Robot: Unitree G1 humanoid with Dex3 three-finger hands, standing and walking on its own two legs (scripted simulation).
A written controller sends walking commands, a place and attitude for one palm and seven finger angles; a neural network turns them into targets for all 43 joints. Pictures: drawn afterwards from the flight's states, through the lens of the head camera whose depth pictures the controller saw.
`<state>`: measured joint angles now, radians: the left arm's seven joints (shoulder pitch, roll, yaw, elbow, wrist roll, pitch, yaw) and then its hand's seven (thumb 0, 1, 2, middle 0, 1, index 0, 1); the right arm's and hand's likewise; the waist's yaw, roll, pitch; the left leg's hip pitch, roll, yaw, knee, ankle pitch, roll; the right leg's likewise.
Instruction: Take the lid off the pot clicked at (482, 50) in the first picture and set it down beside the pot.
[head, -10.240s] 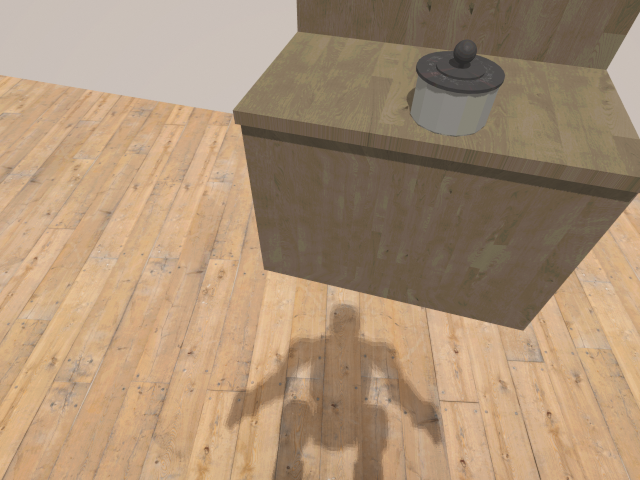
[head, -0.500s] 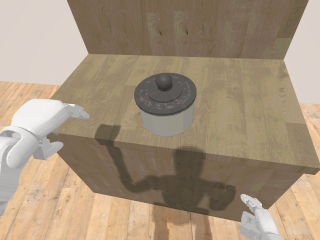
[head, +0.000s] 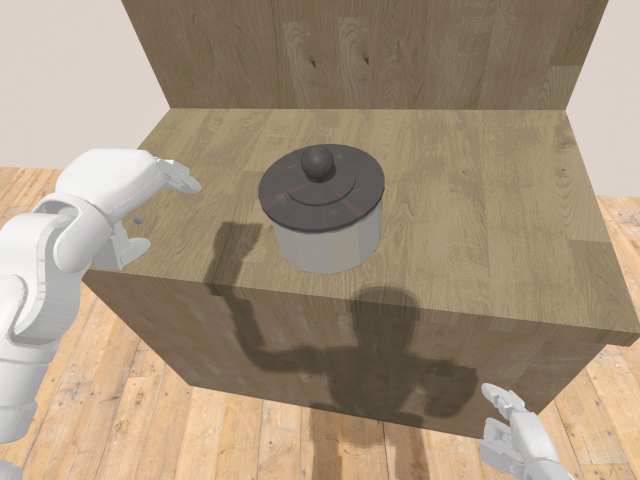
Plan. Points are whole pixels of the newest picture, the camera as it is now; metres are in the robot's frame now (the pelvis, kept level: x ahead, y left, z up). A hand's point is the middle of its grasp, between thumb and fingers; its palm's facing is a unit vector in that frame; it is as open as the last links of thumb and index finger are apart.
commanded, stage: move the open hand above the knob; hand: left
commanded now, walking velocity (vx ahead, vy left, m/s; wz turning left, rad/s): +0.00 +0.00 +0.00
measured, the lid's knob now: (317, 162) +0.53 +0.06 +0.11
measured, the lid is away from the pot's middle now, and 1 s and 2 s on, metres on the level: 0.00 0.00 0.00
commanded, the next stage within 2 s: none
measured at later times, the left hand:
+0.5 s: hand (211, 181) +0.40 +0.16 +0.19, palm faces -0.15 +0.02 -0.99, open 10.2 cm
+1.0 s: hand (270, 148) +0.45 +0.10 +0.20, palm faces -0.15 +0.02 -0.99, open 10.2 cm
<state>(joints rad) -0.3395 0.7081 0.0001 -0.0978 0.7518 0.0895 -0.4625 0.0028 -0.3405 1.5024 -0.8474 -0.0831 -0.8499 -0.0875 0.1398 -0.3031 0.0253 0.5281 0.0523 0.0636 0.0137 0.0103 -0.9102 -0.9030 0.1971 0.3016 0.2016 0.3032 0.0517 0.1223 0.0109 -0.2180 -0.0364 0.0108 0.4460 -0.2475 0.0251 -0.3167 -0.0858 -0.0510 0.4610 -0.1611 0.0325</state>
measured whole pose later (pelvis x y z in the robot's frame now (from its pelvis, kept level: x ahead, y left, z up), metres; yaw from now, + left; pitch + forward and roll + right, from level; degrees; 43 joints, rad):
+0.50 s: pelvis +0.01 -0.01 +0.00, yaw +0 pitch +2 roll +2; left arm -0.65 0.58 -0.19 0.15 0.82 0.19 -0.47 0.00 -0.34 1.51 -0.85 -0.08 -0.85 -0.09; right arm 0.14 -0.30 0.02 0.55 0.07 0.11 0.02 0.01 -0.91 -0.90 0.20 0.30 0.20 0.30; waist 0.02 0.11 0.00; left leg -0.23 -0.04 0.01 0.45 -0.26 0.02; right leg -0.34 -0.09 -0.04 0.50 -0.19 0.03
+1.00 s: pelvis +0.01 -0.01 +0.00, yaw -1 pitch +3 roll +2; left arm -0.91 0.44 -0.33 0.43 0.85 0.27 -0.42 0.00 -0.34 1.51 -0.85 -0.08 -0.85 -0.09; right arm 0.16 -0.29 0.02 0.60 0.07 0.12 0.02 0.01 -0.91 -0.90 0.20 0.30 0.20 0.30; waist -0.02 0.10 -0.02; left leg -0.23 -0.04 0.02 0.45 -0.27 0.02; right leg -0.37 -0.09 -0.03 0.53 -0.21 0.03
